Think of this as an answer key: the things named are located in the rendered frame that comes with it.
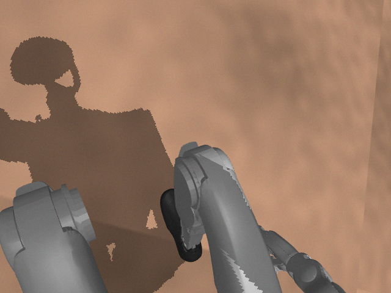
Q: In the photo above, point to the right robot arm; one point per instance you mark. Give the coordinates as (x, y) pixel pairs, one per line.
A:
(310, 275)

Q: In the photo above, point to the right robot foot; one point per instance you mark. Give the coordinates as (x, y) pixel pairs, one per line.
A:
(172, 220)

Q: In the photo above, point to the right robot hand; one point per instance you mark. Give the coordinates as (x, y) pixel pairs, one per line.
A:
(281, 250)

